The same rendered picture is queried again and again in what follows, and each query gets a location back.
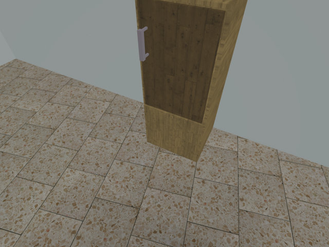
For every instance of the cupboard door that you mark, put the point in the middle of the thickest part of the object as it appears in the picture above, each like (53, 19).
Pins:
(182, 42)

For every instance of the handle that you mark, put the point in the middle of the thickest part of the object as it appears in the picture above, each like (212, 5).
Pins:
(141, 46)

